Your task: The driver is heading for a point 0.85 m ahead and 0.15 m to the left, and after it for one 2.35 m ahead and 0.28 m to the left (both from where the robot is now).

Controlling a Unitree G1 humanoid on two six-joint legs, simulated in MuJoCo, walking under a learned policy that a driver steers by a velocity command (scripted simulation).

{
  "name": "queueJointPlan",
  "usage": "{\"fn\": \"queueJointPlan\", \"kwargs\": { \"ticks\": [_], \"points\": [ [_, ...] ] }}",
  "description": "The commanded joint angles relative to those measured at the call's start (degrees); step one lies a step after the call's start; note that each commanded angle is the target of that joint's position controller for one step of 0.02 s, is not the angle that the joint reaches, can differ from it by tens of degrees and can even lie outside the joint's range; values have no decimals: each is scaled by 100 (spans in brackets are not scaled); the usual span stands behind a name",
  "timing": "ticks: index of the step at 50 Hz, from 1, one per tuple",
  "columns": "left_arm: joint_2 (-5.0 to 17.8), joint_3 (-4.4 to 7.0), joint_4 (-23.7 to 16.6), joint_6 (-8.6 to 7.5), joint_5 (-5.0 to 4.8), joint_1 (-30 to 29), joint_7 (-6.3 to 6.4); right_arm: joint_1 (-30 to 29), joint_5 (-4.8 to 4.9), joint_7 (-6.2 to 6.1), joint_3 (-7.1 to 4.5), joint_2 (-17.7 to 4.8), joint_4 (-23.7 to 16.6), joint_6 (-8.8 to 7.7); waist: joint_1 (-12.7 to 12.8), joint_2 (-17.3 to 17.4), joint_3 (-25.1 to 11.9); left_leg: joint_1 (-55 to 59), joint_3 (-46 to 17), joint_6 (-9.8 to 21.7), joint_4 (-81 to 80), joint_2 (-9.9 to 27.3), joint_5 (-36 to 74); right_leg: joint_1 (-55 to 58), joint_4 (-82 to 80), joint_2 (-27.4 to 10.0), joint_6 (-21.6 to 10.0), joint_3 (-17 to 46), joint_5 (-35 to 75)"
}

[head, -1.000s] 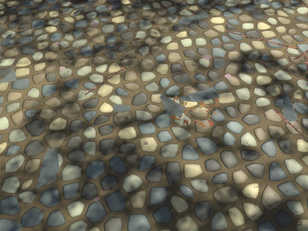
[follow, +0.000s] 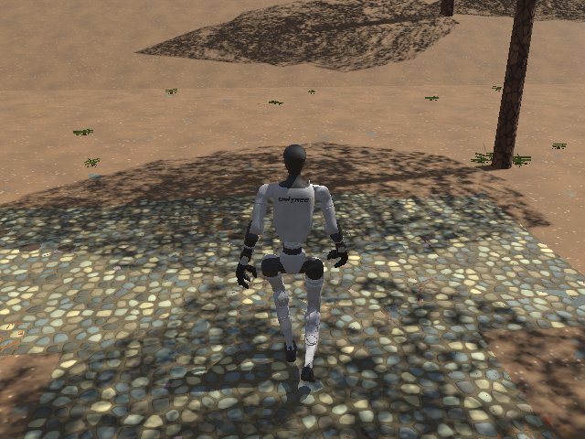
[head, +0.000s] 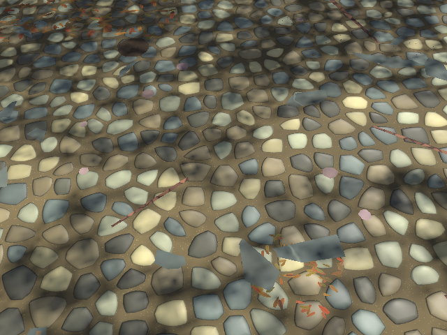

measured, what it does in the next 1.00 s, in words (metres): walks ahead, turning left: right foot, then left foot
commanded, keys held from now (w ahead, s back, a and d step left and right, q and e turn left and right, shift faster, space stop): w+q+shift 0.52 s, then w+shift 0.20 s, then w+e+shift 0.28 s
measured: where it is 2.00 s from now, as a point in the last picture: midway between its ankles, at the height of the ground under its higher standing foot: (119, 62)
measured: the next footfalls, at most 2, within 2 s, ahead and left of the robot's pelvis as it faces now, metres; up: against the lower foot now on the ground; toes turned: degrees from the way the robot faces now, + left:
right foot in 0.36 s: +0.58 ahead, -0.11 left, +0.00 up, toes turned +23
left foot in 0.80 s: +0.80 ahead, +0.30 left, +0.00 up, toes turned +40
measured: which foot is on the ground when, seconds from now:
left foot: down 0.00-0.34, up 0.36-0.78, down 0.80-1.00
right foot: up 0.00-0.34, down 0.36-0.78, up 0.80-1.00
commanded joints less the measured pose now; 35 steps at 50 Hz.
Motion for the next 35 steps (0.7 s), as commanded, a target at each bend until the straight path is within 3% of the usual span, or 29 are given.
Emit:
{"fn": "queueJointPlan", "kwargs": {
  "ticks": [1,2,4,5,7,9,12,14,15,16,17,18,19,20,21,22,23,24,26,28,31,34,35],
  "points": [
    [870,66,-1470,-472,-30,-1277,-85,1741,12,-213,-503,-1353,232,62,-657,-195,-766,4416,-5142,1313,-2984,2117,-1224,-4973,2288,-48,-127,1373,348],
    [911,60,-1400,-474,-6,-1231,-82,1525,-10,-236,-432,-1055,276,9,-294,-687,-175,3407,-4655,1053,-3143,1931,-852,-4620,1660,-280,-98,1291,490],
    [816,7,-1353,-226,199,-1031,-109,1113,6,-312,-311,-832,209,-154,207,-769,225,2052,-3714,856,-3206,1355,-208,-3971,1032,-536,114,1263,283],
    [760,-12,-1390,-94,230,-1045,-128,1074,41,-297,-265,-754,188,-234,302,-706,315,1505,-3447,818,-3285,1168,-101,-3753,640,-632,213,1181,172],
    [654,-80,-1737,13,206,-1721,-183,1061,86,-264,-277,-839,163,-366,221,-533,569,653,-3000,742,-3569,817,370,-3431,-461,-681,351,842,659],
    [496,-164,-2004,-3,88,-2376,-260,1155,83,-254,-311,-861,176,-406,-6,-311,632,359,-2722,494,-3535,525,1150,-2926,-1719,-557,368,689,1803],
    [481,-185,-2120,-40,-76,-2709,-271,1494,153,-209,-393,-1007,261,-406,-384,55,207,1104,-2795,168,-3304,616,2702,-2275,-2940,-176,189,602,2921],
    [662,-131,-2135,-69,-86,-2667,-218,1504,145,-244,-436,-1100,265,-389,-377,144,-12,1807,-2908,-27,-2861,723,3447,-1939,-3543,-7,88,722,2798],
    [840,-59,-2043,-80,-81,-2354,-167,1455,130,-269,-460,-1188,251,-390,-227,141,-284,2130,-2959,-170,-2354,719,4220,-1487,-3723,162,48,771,2496],
    [1132,71,-1869,-99,-113,-1688,-92,1365,73,-268,-493,-1360,233,-392,126,141,-787,2324,-2982,-314,-1448,728,4845,-737,-3660,300,-2,822,1949],
    [1372,204,-1607,-115,-149,-553,4,1009,32,-240,-516,-1498,169,-413,859,122,-1315,1959,-2910,-429,-126,613,4752,473,-3662,188,-42,801,1586],
    [1727,377,-1344,-133,-43,735,141,774,0,-234,-396,-1028,48,-494,1394,-210,-1947,1079,-2604,-491,1630,355,3430,1882,-3497,-607,-170,1484,216],
    [2052,443,-1266,-144,230,993,176,938,135,-257,-122,30,-241,-511,1037,-1820,-2263,-620,-2042,-535,3394,-201,-1479,2869,-4267,-2276,-387,3910,-1568],
    [2068,510,-1360,-113,171,197,91,1354,229,-258,-57,-243,-451,-459,435,-2534,-2494,-1349,-1737,-492,4008,43,-1050,2551,-5322,-2647,-776,6114,-2361],
    [1359,401,-1516,-80,112,-545,56,929,72,-268,-107,-610,-254,-338,419,-1418,-1549,-1514,-1537,-507,3957,522,-342,1654,-5369,-2287,-787,5106,-2776],
    [1002,318,-1451,-59,64,-746,24,665,-17,-188,-124,-670,-254,-263,370,-759,-951,-1418,-1384,-572,3693,736,-6,896,-5275,-2034,-735,4057,-1758],
    [883,286,-1322,-59,83,-699,9,473,-63,-97,-129,-615,-270,-189,318,-462,-673,-1314,-1336,-628,3536,900,27,440,-5300,-1816,-640,3305,-864],
    [794,248,-1108,-97,57,-500,17,353,-114,-5,-97,-453,-378,-114,245,-532,-410,-1294,-1341,-668,3451,1044,22,87,-5377,-1674,-594,2684,-278],
    [602,209,-768,-224,-71,-253,-77,69,-113,96,8,-155,-619,34,109,-699,-105,-1506,-1284,-703,3358,1272,107,-196,-5564,-1615,-476,1891,605],
    [554,191,-626,-337,-108,-213,-154,-272,-142,151,92,-45,-856,57,21,-643,41,-1531,-1261,-716,3033,1232,522,-506,-5810,-1452,-471,1215,1472],
    [752,213,-539,-441,-47,-368,-184,-653,-101,186,163,-121,-1047,25,-173,-631,385,-1337,-1147,-708,1747,1086,1273,-814,-6239,-1207,-537,296,2348],
    [964,236,-280,-428,-86,51,-170,-1330,-131,276,261,-66,-1121,-67,46,-317,723,-455,-351,-488,141,812,1664,-763,-6854,-1155,-569,-282,3248],
    [1069,242,-184,-398,-91,237,-149,-1420,-138,270,270,-80,-1101,-99,75,-319,713,-265,-168,-385,-130,660,1573,-410,-6716,-1172,-583,-405,4315]
  ]
}}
